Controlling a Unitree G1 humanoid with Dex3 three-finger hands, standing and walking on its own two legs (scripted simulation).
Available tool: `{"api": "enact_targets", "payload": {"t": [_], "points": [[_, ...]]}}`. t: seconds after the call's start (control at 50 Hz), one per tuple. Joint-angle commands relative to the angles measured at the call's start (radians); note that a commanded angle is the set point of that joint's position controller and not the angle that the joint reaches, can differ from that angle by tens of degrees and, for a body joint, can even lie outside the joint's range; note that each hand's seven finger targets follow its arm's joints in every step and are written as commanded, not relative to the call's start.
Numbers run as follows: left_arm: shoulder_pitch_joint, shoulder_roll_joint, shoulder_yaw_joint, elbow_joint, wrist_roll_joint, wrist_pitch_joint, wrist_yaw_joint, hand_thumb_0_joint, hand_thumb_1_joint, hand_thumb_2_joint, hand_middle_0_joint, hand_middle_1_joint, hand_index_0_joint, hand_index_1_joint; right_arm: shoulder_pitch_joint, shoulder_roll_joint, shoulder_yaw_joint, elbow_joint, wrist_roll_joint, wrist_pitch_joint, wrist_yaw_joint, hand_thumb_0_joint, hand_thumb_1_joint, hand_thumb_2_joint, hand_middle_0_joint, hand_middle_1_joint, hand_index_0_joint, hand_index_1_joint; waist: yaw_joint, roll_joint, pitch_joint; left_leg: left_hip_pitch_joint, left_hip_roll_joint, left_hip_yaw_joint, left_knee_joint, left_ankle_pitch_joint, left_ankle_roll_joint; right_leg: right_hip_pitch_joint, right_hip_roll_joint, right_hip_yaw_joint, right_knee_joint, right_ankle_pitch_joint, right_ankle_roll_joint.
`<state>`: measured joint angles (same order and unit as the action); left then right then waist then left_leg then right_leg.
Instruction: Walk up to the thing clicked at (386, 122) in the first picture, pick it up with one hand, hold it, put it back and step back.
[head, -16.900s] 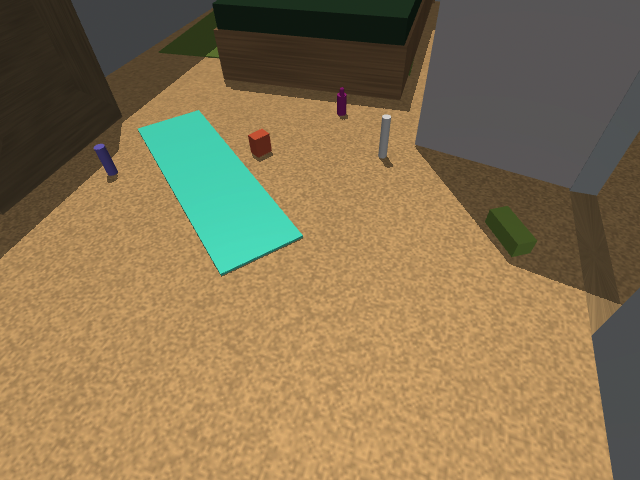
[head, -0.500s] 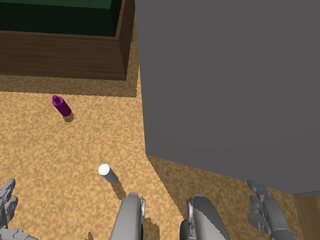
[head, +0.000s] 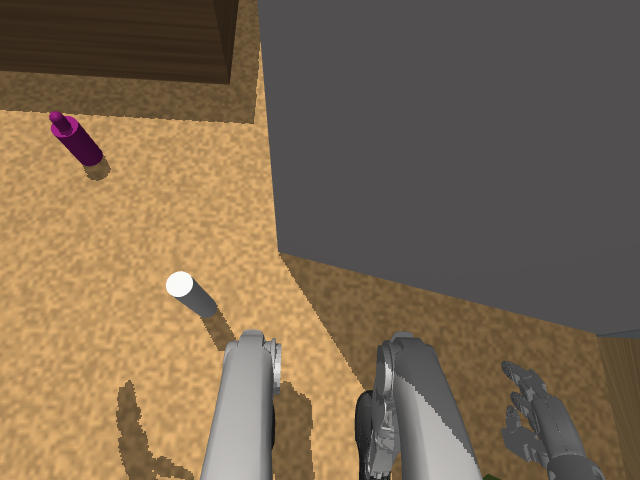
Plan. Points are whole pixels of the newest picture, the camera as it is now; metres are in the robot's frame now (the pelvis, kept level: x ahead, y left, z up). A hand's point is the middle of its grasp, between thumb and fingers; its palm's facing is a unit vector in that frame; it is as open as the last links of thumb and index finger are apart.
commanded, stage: go down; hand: left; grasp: from the side
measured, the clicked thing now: (195, 297) +0.39 +0.26 -0.38
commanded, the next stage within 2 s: approach in 1.26 s
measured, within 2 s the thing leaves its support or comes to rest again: neither
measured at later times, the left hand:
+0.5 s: hand out of the picture +0.28 +0.44 -0.06, palm faces +0.29 -0.95 -0.14, open 17.7 cm
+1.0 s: hand out of the picture +0.29 +0.44 -0.08, palm faces +0.29 -0.95 -0.12, open 17.8 cm
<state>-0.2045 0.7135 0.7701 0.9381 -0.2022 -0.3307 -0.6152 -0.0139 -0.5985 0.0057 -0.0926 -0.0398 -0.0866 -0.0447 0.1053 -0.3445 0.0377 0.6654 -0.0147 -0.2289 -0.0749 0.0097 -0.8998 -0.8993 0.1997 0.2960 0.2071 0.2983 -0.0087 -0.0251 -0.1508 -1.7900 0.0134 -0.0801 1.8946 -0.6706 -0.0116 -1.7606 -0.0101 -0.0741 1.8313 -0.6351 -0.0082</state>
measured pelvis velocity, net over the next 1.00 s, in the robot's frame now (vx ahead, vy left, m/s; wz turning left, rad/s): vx -0.02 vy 0.00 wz -0.03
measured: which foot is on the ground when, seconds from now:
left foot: down 0.00-1.00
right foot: down 0.00-1.00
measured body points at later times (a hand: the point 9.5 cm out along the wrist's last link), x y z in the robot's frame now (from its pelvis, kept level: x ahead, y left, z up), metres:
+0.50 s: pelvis -0.02 +0.00 -0.06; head +0.18 +0.05 +0.34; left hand +0.26 +0.49 -0.05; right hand +0.18 -0.27 -0.17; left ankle +0.07 +0.12 -0.46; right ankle +0.09 -0.12 -0.46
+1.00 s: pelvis -0.02 +0.00 -0.09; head +0.19 +0.06 +0.31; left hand +0.27 +0.49 -0.07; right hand +0.16 -0.27 -0.20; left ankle +0.07 +0.12 -0.46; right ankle +0.09 -0.12 -0.46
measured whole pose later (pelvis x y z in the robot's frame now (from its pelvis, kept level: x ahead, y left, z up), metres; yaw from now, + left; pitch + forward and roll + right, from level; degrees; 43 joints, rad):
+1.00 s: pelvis -0.02 +0.00 -0.09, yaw -2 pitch +32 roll -6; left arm -0.36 0.85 0.88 1.05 -0.26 -0.35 -0.76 -0.02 -0.60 0.03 -0.06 0.00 -0.04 -0.02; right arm 0.08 -0.37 0.09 0.74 -0.04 -0.24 -0.09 0.01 -0.92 -0.91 0.20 0.30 0.21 0.30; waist 0.00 -0.04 -0.11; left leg -2.04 0.01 -0.10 2.17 -0.69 -0.01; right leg -2.01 -0.01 -0.09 2.09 -0.65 0.00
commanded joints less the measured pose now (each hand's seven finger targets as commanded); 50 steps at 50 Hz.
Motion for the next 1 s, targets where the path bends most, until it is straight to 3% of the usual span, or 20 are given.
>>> {"api": "enact_targets", "payload": {"t": [0.0,0.06,0.1,0.14,0.22,0.28,0.42,0.44,0.48,0.56,0.6,0.62,0.8,0.86,0.88,0.98], "points": [[-0.100,0.413,0.108,-0.153,-0.041,-0.085,-0.042,0.000,-0.611,0.000,-0.082,-0.015,-0.077,-0.019,0.065,-0.217,-0.074,-0.081,-0.001,-0.047,-0.025,0.000,-0.902,-0.902,0.199,0.300,0.199,0.300,0.039,0.190,-0.530,0.371,-0.001,-0.007,-0.268,0.107,0.028,0.217,0.028,0.012,-0.148,0.070,-0.036],[-0.098,0.461,0.153,-0.159,-0.052,-0.081,-0.053,0.000,-0.611,0.000,-0.082,-0.012,-0.073,-0.019,0.072,-0.225,-0.064,-0.072,-0.006,-0.048,-0.031,0.000,-0.904,-0.903,0.199,0.300,0.199,0.300,0.063,0.213,-0.597,0.388,-0.002,-0.002,-0.233,0.192,0.025,0.236,0.026,0.009,-0.109,0.129,-0.037],[-0.087,0.453,0.146,-0.156,-0.056,-0.070,-0.066,0.000,-0.611,0.000,-0.080,-0.005,-0.069,-0.015,0.077,-0.228,-0.062,-0.053,-0.008,-0.044,-0.032,0.000,-0.910,-0.905,0.199,0.300,0.199,0.300,0.070,0.232,-0.589,0.402,0.000,-0.006,-0.225,0.209,0.023,0.194,0.027,0.003,-0.091,0.132,-0.040],[-0.102,0.486,0.165,-0.172,-0.055,-0.063,-0.069,0.000,-0.606,0.000,-0.077,-0.006,-0.065,-0.016,0.063,-0.231,-0.059,-0.061,-0.007,-0.041,-0.036,0.000,-0.903,-0.904,0.199,0.300,0.199,0.300,0.079,0.240,-0.587,0.380,0.002,-0.012,-0.225,0.201,0.022,0.182,0.028,-0.001,-0.072,0.132,-0.040],[-0.113,0.484,0.170,-0.139,-0.063,-0.049,-0.070,0.000,-0.611,0.000,-0.074,-0.002,-0.060,-0.016,0.050,-0.223,-0.053,-0.062,-0.007,-0.041,-0.038,0.000,-0.907,-0.905,0.199,0.300,0.199,0.300,0.073,0.198,-0.543,0.288,0.001,-0.001,-0.198,0.127,0.030,0.175,0.031,0.000,-0.066,0.085,-0.036],[-0.141,0.476,0.159,-0.116,-0.064,-0.053,-0.084,0.000,-0.611,0.000,-0.071,-0.007,-0.059,-0.019,0.046,-0.228,-0.051,-0.050,-0.010,-0.040,-0.039,0.000,-0.906,-0.905,0.199,0.300,0.199,0.300,0.059,0.214,-0.510,0.272,0.005,-0.009,-0.180,0.116,0.030,0.115,0.032,-0.009,-0.034,0.081,-0.038],[-0.225,0.519,0.165,-0.086,-0.067,-0.072,-0.109,0.000,-0.611,0.000,-0.069,0.000,-0.054,-0.012,0.064,-0.230,-0.039,-0.034,-0.019,-0.046,-0.039,0.000,-0.910,-0.907,0.199,0.300,0.199,0.300,0.035,0.185,-0.516,0.205,0.001,0.004,-0.124,0.077,0.036,0.119,0.033,-0.010,-0.014,0.046,-0.033],[-0.206,0.505,0.161,-0.057,-0.068,-0.071,-0.116,0.000,-0.611,0.008,-0.064,0.000,-0.050,-0.017,0.070,-0.229,-0.038,-0.021,-0.022,-0.045,-0.040,0.000,-0.908,-0.907,0.199,0.300,0.199,0.300,0.037,0.173,-0.513,0.199,-0.001,0.010,-0.112,0.088,0.037,0.123,0.032,-0.009,-0.017,0.050,-0.033],[-0.238,0.564,0.179,-0.085,-0.066,-0.076,-0.119,0.000,-0.611,0.000,-0.067,0.000,-0.054,-0.009,0.058,-0.236,-0.035,-0.034,-0.022,-0.049,-0.040,0.000,-0.908,-0.906,0.199,0.300,0.199,0.300,0.045,0.182,-0.530,0.188,-0.002,0.015,-0.104,0.074,0.040,0.127,0.032,-0.003,-0.013,0.036,-0.032],[-0.242,0.575,0.178,-0.093,-0.064,-0.069,-0.127,0.000,-0.611,0.010,-0.066,0.000,-0.050,-0.016,0.070,-0.240,-0.031,-0.018,-0.024,-0.044,-0.039,0.000,-0.906,-0.906,0.199,0.300,0.199,0.300,0.054,0.209,-0.541,0.194,0.002,0.010,-0.107,0.056,0.036,0.105,0.033,-0.012,0.015,0.027,-0.034],[-0.222,0.603,0.204,-0.104,-0.069,-0.064,-0.123,0.000,-0.611,0.012,-0.066,0.000,-0.046,-0.016,0.065,-0.237,-0.029,-0.028,-0.022,-0.043,-0.038,0.000,-0.911,-0.908,0.198,0.300,0.199,0.300,0.076,0.194,-0.573,0.177,-0.002,0.021,-0.096,0.070,0.038,0.135,0.034,-0.007,0.010,0.032,-0.031],[-0.218,0.580,0.187,-0.095,-0.071,-0.059,-0.126,0.000,-0.611,0.014,-0.067,-0.004,-0.049,-0.024,0.066,-0.236,-0.028,-0.019,-0.022,-0.042,-0.038,0.000,-0.912,-0.908,0.198,0.300,0.199,0.300,0.068,0.202,-0.547,0.168,-0.002,0.023,-0.095,0.055,0.038,0.121,0.034,-0.006,0.009,0.019,-0.031],[-0.216,0.568,0.192,-0.104,-0.088,-0.056,-0.128,0.000,-0.611,0.029,-0.059,0.000,-0.037,-0.024,0.075,-0.240,-0.028,0.000,-0.014,-0.038,-0.036,0.000,-0.917,-0.911,0.198,0.300,0.199,0.300,0.070,0.207,-0.509,0.164,0.002,0.000,-0.088,0.068,0.035,0.046,0.037,-0.026,0.053,0.036,-0.036],[-0.222,0.538,0.178,-0.069,-0.092,-0.064,-0.136,0.000,-0.611,0.024,-0.061,0.000,-0.037,-0.019,0.077,-0.239,-0.029,0.011,-0.017,-0.039,-0.035,0.000,-0.916,-0.910,0.198,0.300,0.199,0.300,0.053,0.198,-0.493,0.155,0.003,0.001,-0.072,0.073,0.035,0.026,0.037,-0.026,0.063,0.038,-0.037],[-0.240,0.567,0.193,-0.085,-0.095,-0.071,-0.135,0.000,-0.611,0.020,-0.062,0.000,-0.037,-0.017,0.083,-0.241,-0.029,0.009,-0.019,-0.039,-0.034,0.000,-0.919,-0.911,0.198,0.300,0.199,0.300,0.057,0.195,-0.512,0.147,0.001,0.005,-0.062,0.079,0.036,0.047,0.036,-0.023,0.064,0.041,-0.037],[-0.254,0.566,0.187,-0.046,-0.094,-0.083,-0.152,0.000,-0.611,0.028,-0.059,0.000,-0.034,-0.014,0.078,-0.246,-0.028,0.015,-0.024,-0.037,-0.032,0.000,-0.913,-0.910,0.198,0.300,0.199,0.300,0.047,0.182,-0.505,0.139,0.003,0.005,-0.044,0.072,0.037,0.029,0.035,-0.023,0.073,0.030,-0.036]]}}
